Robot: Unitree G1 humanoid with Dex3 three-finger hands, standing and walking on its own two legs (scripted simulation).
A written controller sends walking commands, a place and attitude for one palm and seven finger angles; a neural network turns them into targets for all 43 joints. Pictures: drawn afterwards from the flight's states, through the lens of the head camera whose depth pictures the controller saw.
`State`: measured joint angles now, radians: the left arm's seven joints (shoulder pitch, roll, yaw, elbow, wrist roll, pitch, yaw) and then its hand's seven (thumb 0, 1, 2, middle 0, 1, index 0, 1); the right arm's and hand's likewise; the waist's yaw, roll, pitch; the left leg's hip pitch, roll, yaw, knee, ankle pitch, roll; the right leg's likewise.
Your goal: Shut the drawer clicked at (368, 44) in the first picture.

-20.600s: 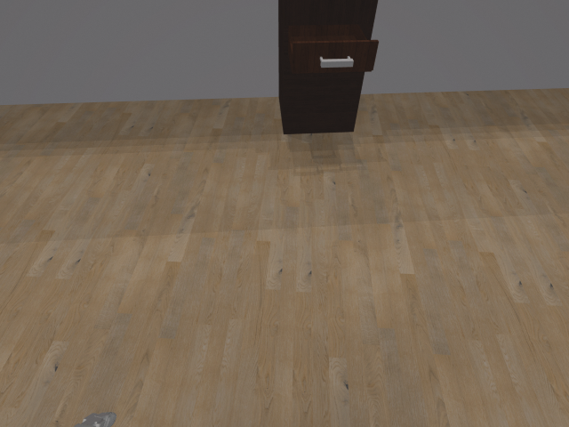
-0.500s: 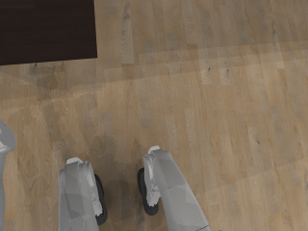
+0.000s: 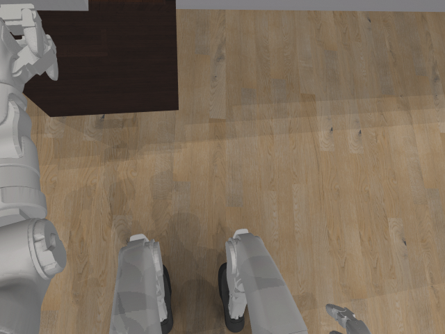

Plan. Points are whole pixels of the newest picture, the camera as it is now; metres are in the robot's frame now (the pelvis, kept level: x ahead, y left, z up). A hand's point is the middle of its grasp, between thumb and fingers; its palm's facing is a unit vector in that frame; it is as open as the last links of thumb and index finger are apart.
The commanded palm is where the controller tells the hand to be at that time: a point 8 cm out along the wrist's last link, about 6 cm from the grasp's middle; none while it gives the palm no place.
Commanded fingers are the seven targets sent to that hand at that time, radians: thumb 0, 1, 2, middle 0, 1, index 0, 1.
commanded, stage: draw the hand back to the body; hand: left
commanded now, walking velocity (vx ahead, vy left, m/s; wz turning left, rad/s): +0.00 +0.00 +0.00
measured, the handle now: out of the picture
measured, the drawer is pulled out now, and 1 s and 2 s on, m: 0.00 0.00 0.00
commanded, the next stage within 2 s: step back with the hand held close in 1.24 s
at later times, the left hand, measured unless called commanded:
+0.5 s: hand out of the picture +0.36 +0.24 +0.19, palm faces +0.15 -0.96 -0.24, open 3.3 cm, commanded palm +0.32 +0.29 +0.22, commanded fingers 0.00 0.90 0.90 -1.40 -1.60 -1.40 -1.60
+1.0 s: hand out of the picture +0.25 +0.27 +0.35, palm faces +0.43 -0.81 -0.39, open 3.2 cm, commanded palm +0.19 +0.30 +0.39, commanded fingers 0.00 0.90 0.90 -1.40 -1.60 -1.40 -1.60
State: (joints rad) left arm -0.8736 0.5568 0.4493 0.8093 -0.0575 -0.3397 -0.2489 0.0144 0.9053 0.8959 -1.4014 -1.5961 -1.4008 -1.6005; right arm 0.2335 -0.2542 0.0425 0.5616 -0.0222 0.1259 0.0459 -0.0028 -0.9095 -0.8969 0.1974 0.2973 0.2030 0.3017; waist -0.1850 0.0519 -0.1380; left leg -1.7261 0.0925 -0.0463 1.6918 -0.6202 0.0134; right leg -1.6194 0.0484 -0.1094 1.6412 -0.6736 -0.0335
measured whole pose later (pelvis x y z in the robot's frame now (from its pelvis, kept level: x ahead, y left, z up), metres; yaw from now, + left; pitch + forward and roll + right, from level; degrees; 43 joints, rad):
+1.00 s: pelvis +0.08 +0.01 +0.23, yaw +6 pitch -1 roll +0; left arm 0.46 0.34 0.23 -0.38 -0.07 -0.01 0.09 0.01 0.90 0.89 -1.40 -1.60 -1.40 -1.60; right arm 0.17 -0.22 0.06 0.55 0.02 -0.01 -0.07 0.01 -0.91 -0.90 0.20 0.30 0.20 0.30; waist 0.07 0.07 -0.01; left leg -0.17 0.00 0.04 0.47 -0.27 0.02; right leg -0.09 -0.01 -0.04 0.41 -0.31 0.00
